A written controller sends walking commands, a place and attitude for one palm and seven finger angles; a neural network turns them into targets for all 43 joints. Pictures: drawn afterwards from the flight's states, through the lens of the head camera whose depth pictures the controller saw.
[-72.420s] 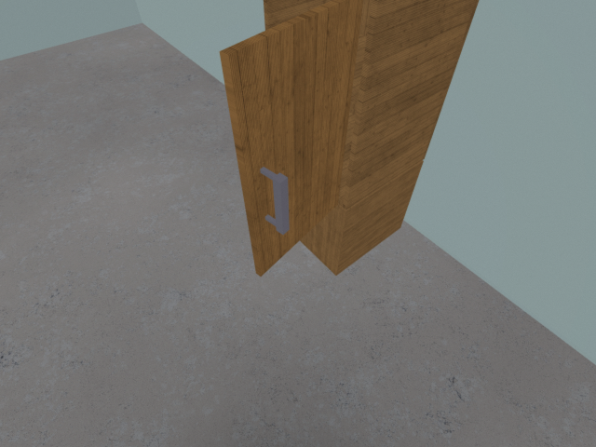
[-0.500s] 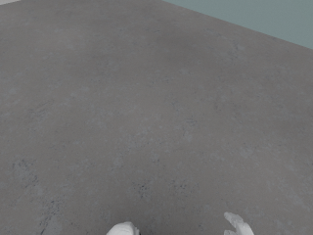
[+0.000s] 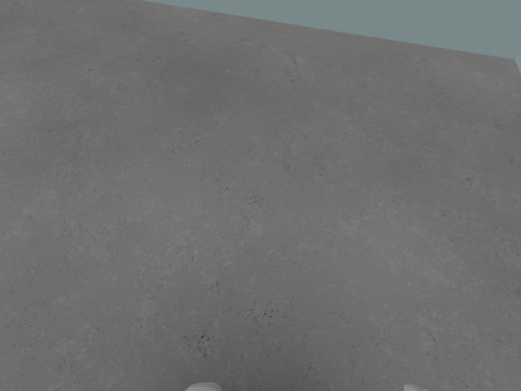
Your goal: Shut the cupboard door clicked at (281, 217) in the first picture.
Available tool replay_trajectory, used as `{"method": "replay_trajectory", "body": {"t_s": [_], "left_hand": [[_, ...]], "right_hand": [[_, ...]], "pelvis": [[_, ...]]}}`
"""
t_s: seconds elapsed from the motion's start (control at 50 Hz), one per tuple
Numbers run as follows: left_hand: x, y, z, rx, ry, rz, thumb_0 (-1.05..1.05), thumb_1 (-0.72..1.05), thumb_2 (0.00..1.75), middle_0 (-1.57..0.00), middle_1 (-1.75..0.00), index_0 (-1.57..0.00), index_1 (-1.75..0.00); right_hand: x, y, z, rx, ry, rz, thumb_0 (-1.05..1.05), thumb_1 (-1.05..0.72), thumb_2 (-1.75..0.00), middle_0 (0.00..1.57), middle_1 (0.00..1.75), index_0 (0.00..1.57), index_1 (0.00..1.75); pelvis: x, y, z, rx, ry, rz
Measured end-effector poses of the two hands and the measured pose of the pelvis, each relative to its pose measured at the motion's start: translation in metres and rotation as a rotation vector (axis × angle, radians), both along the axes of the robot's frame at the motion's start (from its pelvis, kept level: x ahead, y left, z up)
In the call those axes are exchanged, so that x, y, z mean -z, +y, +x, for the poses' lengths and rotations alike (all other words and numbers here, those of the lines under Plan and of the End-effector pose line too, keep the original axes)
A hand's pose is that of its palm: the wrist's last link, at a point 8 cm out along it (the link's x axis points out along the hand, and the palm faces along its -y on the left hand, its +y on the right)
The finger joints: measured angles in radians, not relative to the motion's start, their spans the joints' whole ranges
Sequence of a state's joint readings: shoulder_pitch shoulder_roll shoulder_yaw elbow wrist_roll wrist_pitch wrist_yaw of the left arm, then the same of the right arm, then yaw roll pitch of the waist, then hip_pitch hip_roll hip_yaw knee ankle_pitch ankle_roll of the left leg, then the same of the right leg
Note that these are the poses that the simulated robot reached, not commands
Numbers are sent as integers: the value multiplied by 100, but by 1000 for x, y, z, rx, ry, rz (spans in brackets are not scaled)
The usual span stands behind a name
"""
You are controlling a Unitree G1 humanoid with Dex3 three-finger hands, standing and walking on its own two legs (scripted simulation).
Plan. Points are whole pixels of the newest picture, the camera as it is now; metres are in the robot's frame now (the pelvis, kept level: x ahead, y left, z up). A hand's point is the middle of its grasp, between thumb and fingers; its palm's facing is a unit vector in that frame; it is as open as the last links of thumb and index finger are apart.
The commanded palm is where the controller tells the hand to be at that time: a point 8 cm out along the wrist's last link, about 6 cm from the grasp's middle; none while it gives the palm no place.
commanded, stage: turn to face it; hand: left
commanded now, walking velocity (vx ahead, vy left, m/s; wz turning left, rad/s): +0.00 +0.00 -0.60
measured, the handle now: out of the picture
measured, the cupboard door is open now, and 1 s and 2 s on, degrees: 2 2 2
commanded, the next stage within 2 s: none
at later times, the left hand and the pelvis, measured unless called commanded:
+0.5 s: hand (185, 345) +0.20 +0.15 -0.15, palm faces -0.33 -0.91 -0.27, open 7.3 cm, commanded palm none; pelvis +0.01 +0.00 -0.01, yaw -18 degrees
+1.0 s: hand (194, 320) +0.25 +0.15 -0.16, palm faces -0.55 -0.81 -0.19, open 7.3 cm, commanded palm none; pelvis +0.04 +0.03 +0.01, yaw -36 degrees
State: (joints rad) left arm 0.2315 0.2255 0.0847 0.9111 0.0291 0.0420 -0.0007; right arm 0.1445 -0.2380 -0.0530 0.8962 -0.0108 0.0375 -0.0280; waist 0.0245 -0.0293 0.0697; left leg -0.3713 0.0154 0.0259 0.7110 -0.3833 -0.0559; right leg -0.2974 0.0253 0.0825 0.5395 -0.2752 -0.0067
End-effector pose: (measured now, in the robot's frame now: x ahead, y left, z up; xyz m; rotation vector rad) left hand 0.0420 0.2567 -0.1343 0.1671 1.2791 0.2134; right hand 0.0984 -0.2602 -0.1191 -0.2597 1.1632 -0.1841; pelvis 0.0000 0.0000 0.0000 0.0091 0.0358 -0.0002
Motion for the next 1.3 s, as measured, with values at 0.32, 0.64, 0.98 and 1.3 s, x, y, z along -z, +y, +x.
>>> {"method": "replay_trajectory", "body": {"t_s": [0.32,0.64,0.98,1.3], "left_hand": [[-19,-9,148,315,-158,-21,1,91,90,-20,-29,-20,-30],[0,-56,155,491,-66,-40,0,91,90,-20,-30,-21,-30],[-4,-60,223,658,-47,-72,1,91,90,-20,-29,-20,-30],[-12,-145,240,898,-113,-32,0,91,90,-20,-30,-20,-30]], "right_hand": [[-1,17,-93,219,85,18,1,-90,-90,20,30,21,30],[5,-7,-107,417,38,7,1,-90,-90,20,29,20,30],[-15,50,-143,596,44,1,1,-90,-90,20,30,21,30],[15,38,-217,846,78,49,1,-90,-90,20,29,20,30]], "pelvis": [[-5,15,10,210,-15,-54],[3,8,22,391,-9,-24],[-9,32,43,612,1,-76],[3,8,34,795,-9,-30]]}}
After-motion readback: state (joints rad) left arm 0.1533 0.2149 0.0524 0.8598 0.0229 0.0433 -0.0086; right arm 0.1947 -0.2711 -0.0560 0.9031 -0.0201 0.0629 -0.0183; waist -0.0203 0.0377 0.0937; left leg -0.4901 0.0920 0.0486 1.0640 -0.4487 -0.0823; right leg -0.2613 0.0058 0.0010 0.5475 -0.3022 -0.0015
